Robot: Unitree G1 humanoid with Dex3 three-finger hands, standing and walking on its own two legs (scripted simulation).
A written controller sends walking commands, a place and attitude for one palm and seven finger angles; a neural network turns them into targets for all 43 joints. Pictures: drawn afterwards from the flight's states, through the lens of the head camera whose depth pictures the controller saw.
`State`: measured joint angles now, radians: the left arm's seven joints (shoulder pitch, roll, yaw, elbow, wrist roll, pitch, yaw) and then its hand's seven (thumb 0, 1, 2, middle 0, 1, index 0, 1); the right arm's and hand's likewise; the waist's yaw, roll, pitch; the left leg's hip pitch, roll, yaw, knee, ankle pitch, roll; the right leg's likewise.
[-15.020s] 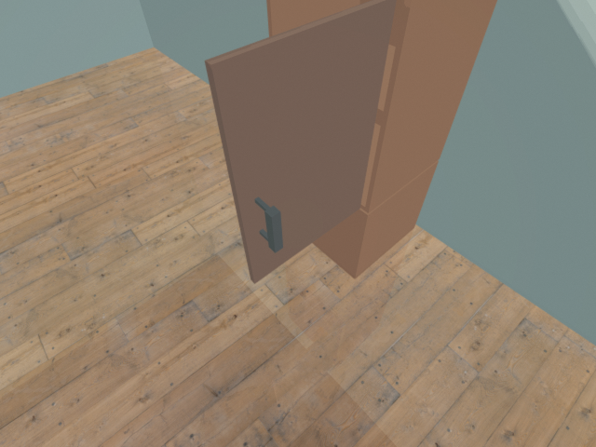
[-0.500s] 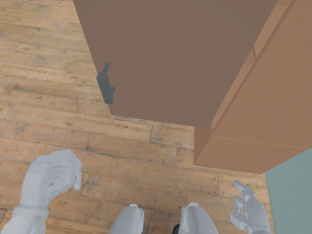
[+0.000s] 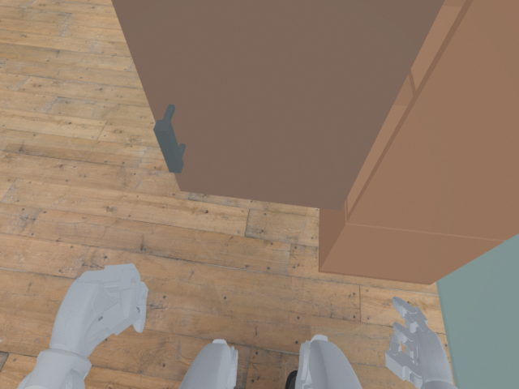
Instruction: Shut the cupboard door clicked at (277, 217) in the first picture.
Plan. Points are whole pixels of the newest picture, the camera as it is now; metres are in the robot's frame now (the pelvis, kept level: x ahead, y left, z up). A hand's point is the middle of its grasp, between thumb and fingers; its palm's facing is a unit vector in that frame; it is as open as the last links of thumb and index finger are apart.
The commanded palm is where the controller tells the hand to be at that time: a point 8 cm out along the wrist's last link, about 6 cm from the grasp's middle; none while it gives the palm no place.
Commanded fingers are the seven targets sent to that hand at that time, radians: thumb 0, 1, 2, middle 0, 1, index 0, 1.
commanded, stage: bring the fist close to the handle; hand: left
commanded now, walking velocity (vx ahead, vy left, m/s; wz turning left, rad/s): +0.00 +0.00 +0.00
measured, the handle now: (173, 139) +0.53 +0.20 +0.01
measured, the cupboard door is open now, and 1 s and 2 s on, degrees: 89 89 83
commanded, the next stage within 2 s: push the door shut along its arc in 1.34 s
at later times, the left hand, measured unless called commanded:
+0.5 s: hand (150, 228) +0.34 +0.19 +0.03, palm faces -0.06 -1.00 -0.04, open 3.1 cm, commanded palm +0.32 +0.23 +0.03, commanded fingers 0.00 0.90 0.90 -1.30 -1.50 -1.30 -1.50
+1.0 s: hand (171, 180) +0.44 +0.18 +0.01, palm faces -0.08 -1.00 -0.03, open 3.1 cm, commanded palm +0.42 +0.23 +0.01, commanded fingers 0.00 0.90 0.90 -1.30 -1.50 -1.30 -1.50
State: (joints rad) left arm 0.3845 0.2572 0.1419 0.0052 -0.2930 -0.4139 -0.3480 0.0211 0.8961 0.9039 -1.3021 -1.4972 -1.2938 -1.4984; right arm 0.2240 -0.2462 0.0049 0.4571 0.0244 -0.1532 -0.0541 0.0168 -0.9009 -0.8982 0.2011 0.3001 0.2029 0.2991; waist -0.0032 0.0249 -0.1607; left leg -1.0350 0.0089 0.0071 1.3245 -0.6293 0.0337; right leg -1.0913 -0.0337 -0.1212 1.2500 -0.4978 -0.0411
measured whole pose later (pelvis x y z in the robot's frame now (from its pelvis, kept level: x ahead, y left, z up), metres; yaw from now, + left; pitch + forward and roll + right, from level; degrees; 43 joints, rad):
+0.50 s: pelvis +0.00 +0.01 +0.00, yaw +0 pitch +23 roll -2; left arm -0.11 0.28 0.20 0.36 -0.24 -0.40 -0.28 0.02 0.90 0.90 -1.30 -1.50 -1.29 -1.50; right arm 0.25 -0.27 0.01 0.55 0.02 -0.12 -0.03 0.02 -0.90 -0.90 0.20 0.30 0.20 0.30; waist -0.03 0.03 -0.17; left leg -1.10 0.00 0.02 1.33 -0.63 0.04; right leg -1.16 -0.04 -0.11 1.26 -0.49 -0.03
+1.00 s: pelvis -0.01 +0.00 -0.02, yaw -1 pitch +26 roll -2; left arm -0.61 0.37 0.32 0.89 -0.19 -0.49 -0.32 0.02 0.90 0.90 -1.30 -1.50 -1.29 -1.50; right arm 0.26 -0.27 0.02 0.62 0.00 -0.06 -0.03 0.01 -0.90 -0.90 0.20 0.30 0.20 0.30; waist -0.10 0.02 -0.15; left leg -1.22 0.01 0.02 1.38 -0.62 0.04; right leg -1.28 -0.04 -0.10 1.30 -0.47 -0.04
